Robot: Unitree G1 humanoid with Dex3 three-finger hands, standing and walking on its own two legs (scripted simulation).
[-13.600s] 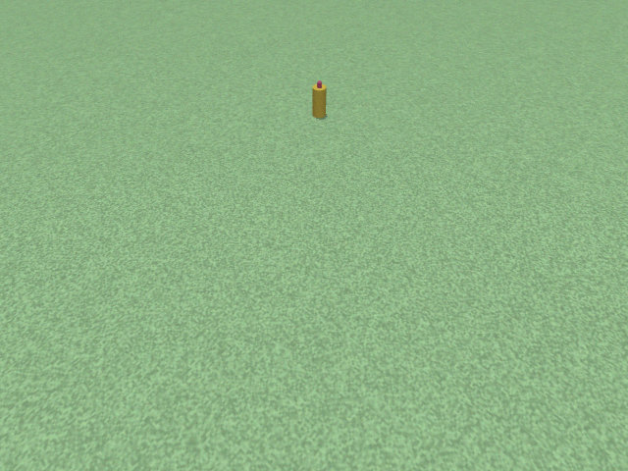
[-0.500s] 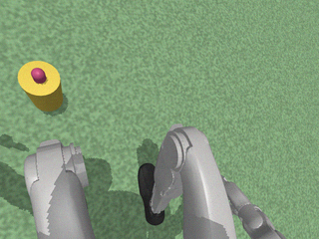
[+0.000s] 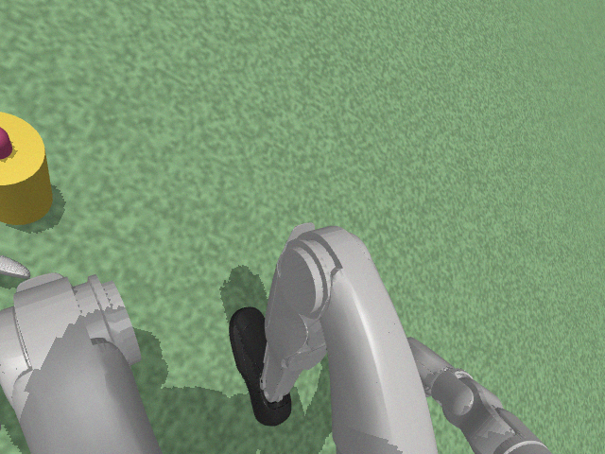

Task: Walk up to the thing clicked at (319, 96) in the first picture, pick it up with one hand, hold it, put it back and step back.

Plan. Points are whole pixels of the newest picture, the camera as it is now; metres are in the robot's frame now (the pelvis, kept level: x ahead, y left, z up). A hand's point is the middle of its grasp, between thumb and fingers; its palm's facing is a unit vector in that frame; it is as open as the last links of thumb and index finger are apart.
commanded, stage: close in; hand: left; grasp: from the side
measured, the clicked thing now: (7, 171) +0.47 +0.24 -0.18
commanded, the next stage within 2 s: rest palm in 0.12 s
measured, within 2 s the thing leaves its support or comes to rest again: leaves its support in 1.46 s
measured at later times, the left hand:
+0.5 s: hand out of the picture +0.43 +0.25 -0.18, palm faces +0.08 -1.00 +0.01, open 15.7 cm
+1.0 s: hand out of the picture +0.44 +0.25 -0.17, palm faces +0.11 -0.99 -0.02, open 10.7 cm
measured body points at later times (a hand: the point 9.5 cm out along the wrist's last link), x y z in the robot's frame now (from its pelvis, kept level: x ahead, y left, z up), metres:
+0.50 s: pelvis +0.00 +0.01 +0.00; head +0.24 +0.20 +0.33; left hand +0.42 +0.30 -0.18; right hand +0.18 -0.24 -0.03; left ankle +0.08 +0.12 -0.26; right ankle +0.13 -0.11 -0.26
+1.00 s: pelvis +0.00 +0.01 +0.01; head +0.24 +0.20 +0.33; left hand +0.43 +0.30 -0.17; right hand +0.16 -0.24 -0.03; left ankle +0.08 +0.12 -0.26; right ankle +0.13 -0.11 -0.26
